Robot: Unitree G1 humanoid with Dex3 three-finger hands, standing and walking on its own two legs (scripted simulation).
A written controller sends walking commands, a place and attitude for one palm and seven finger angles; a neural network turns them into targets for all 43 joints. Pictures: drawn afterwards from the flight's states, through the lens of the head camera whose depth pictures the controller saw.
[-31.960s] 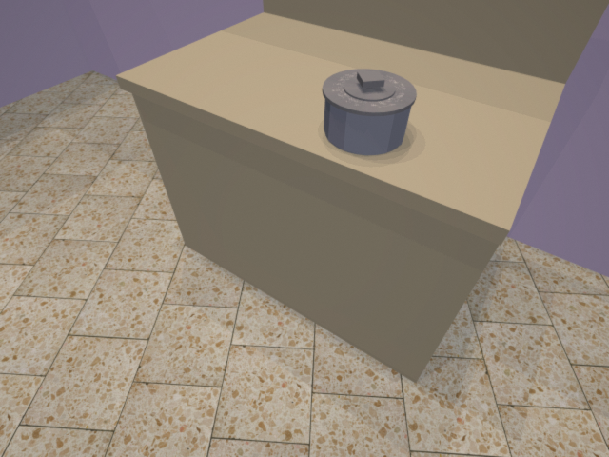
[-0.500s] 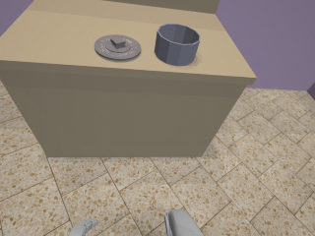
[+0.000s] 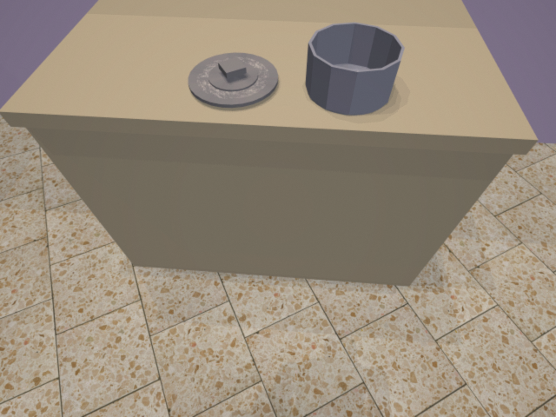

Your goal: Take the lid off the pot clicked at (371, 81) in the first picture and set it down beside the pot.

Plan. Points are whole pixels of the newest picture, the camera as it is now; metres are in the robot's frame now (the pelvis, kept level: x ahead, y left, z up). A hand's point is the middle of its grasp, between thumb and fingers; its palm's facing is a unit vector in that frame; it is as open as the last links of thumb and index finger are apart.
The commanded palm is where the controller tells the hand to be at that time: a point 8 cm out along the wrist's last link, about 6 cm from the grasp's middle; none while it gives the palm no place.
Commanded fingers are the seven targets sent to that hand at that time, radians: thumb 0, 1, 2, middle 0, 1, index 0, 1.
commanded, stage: stop stepping back and stand still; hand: left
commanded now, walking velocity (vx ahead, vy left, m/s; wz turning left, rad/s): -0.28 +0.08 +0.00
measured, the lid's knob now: (232, 67) +0.77 +0.12 +0.06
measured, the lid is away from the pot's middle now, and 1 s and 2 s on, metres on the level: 0.26 0.26 0.26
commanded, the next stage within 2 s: let the arm hang, fingers relaxed in 1.50 s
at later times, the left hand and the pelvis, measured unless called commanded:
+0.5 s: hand (181, 359) +0.23 +0.18 -0.17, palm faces -0.01 -0.95 -0.31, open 7.4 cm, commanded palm none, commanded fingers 0.00 0.90 0.90 -0.20 -0.30 -0.20 -0.30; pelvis +0.12 -0.04 -0.01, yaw +2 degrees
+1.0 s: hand (185, 316) +0.30 +0.19 -0.16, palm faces +0.02 -0.97 -0.24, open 7.4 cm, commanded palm none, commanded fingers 0.00 0.90 0.90 -0.20 -0.30 -0.20 -0.30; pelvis +0.20 -0.01 +0.01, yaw -1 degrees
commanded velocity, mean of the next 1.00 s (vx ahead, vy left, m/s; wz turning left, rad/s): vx -0.21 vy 0.01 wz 0.00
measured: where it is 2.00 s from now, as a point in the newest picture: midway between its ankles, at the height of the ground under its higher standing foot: outside the picture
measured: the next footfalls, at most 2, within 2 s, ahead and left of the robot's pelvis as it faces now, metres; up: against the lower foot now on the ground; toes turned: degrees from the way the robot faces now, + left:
right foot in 0.48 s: +0.14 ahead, -0.16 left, +0.00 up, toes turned +3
left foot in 0.78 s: +0.22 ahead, +0.08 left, +0.00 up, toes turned +1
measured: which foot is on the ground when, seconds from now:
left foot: down 0.00-0.50, up 0.52-0.76, down 0.78-1.00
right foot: down 0.00-0.30, up 0.32-0.46, down 0.48-0.78, up 0.80-1.00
